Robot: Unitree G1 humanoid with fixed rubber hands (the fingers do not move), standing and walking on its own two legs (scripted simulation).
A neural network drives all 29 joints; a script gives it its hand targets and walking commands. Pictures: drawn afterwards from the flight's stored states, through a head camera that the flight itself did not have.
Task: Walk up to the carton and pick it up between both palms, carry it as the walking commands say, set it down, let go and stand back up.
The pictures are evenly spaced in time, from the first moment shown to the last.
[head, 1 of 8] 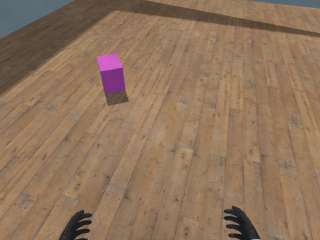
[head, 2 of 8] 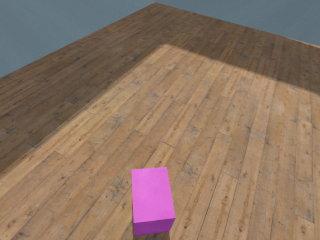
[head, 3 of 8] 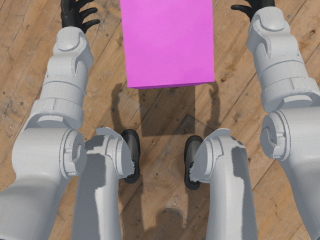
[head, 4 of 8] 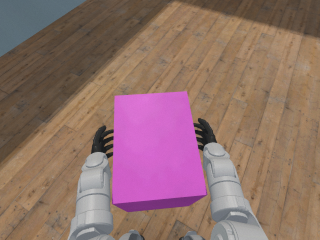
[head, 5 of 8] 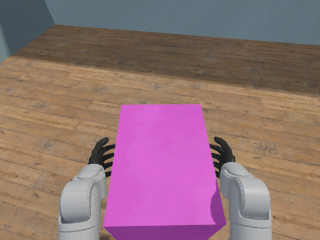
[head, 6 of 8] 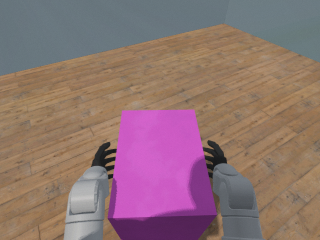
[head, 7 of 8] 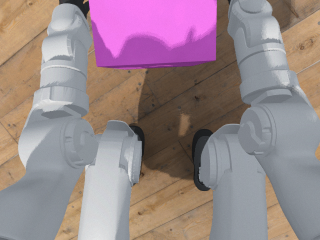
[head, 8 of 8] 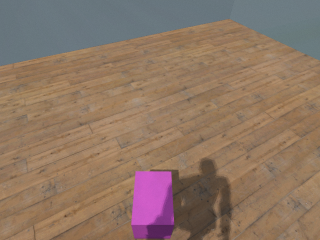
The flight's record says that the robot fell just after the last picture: no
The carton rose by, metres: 0.66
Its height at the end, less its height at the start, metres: +0.00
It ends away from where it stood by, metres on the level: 1.67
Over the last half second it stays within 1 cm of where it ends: yes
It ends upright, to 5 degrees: yes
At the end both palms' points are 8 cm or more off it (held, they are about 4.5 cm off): yes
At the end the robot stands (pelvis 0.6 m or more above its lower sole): yes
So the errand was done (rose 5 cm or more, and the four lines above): yes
